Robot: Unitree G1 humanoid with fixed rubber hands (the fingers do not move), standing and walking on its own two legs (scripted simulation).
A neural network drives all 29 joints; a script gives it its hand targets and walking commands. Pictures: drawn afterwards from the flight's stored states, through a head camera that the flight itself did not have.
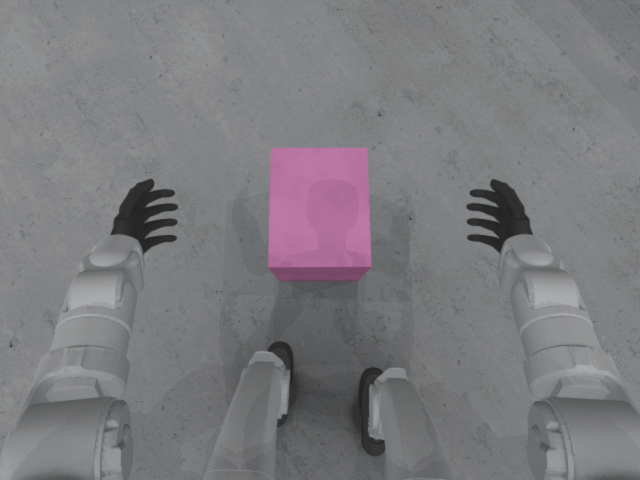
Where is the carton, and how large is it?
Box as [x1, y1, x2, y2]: [268, 148, 371, 280]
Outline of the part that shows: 271,148 268,267 279,280 357,280 371,266 366,148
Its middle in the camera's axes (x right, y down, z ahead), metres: -0.01 -0.04 +0.97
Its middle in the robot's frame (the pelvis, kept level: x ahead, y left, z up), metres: +0.54 +0.04 -0.56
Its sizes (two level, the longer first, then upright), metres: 0.268 0.215 0.268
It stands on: the floor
